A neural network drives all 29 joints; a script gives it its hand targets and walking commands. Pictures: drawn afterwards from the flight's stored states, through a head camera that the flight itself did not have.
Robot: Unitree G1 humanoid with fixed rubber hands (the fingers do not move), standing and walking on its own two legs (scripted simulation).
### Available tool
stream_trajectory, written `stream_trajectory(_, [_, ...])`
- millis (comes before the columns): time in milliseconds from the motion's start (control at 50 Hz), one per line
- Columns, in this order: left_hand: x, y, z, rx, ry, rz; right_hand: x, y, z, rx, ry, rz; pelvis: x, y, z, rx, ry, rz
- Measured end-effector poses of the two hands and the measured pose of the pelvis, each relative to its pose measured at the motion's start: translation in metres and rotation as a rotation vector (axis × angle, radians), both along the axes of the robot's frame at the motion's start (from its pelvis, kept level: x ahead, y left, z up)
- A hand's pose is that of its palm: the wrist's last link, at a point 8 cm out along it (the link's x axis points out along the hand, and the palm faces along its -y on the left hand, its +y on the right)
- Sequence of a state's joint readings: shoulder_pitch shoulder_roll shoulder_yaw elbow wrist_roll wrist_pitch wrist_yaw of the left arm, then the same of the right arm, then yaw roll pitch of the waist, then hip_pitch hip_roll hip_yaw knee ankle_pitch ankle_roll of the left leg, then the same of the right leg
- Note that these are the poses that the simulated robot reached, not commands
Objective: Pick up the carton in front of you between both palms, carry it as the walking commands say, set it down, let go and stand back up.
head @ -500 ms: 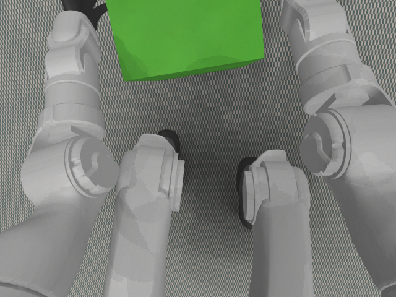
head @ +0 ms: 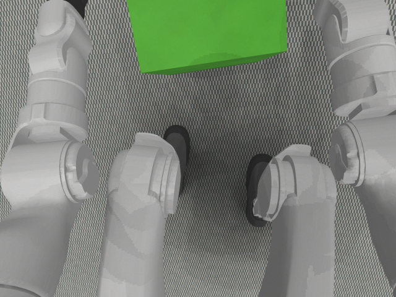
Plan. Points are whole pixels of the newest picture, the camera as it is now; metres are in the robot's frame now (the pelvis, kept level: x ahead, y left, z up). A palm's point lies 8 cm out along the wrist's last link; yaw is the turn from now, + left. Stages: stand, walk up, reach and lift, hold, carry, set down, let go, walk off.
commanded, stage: set down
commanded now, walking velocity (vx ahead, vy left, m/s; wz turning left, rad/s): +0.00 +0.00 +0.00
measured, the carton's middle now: (205, 8) +0.53 +0.06 -0.26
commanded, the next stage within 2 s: let go in 0.86 s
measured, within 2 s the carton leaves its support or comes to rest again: neither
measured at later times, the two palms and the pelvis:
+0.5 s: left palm out of the picture +0.50 +0.26 +0.02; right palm out of the picture +0.59 -0.12 +0.00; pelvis +0.02 +0.00 +0.12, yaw +0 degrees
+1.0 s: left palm out of the picture +0.48 +0.27 +0.15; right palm out of the picture +0.57 -0.12 +0.15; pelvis +0.05 +0.00 +0.26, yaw -1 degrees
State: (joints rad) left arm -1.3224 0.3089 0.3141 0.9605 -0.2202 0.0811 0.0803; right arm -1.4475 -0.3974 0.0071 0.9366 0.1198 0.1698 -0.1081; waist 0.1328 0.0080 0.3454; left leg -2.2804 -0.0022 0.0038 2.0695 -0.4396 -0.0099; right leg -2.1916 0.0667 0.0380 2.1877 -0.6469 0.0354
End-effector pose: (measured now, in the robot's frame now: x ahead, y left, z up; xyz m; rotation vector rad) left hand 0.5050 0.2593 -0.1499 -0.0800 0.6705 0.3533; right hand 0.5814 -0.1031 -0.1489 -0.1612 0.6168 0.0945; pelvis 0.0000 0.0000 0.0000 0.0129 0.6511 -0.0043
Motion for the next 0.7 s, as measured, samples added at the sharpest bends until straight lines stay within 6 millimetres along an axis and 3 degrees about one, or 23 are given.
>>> stream_trajectory(200, [-0.004,-0.001,0.069,0.016,-0.003,0.012,0.008,-0.001,0.076,-0.015,0.039,-0.013,0.009,-0.001,0.048,-0.014,0.072,0.006])
stream_trajectory(520, [-0.003,0.0,0.17,0.037,-0.028,-0.019,0.008,-0.015,0.159,0.016,0.006,-0.027,0.024,-0.005,0.122,-0.005,0.188,-0.003])
stream_trajectory(700, [-0.017,0.017,0.229,0.048,-0.01,0.004,0.007,-0.003,0.219,0.031,0.025,0.004,0.033,-0.009,0.173,-0.003,0.192,0.003])
